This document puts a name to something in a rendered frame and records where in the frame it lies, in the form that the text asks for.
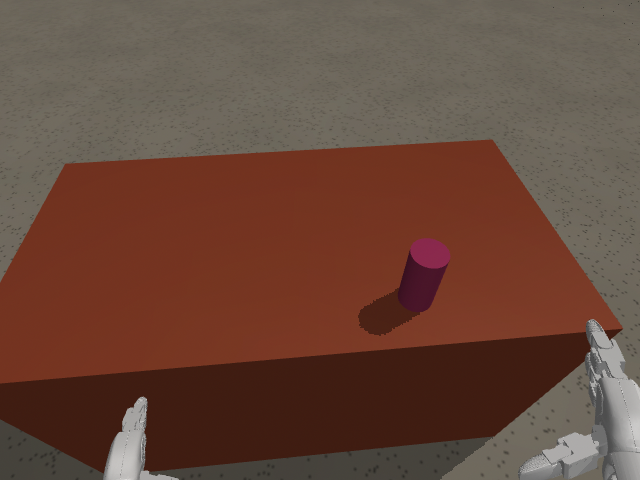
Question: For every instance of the can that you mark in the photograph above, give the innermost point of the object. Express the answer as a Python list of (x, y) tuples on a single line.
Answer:
[(426, 264)]

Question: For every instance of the right robot arm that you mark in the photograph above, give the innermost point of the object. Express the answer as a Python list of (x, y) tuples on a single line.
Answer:
[(622, 465)]

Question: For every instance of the left robot hand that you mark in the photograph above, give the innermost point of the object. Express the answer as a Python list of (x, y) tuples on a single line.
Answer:
[(126, 458)]

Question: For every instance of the right robot hand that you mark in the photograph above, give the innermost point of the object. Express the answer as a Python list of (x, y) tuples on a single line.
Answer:
[(617, 416)]

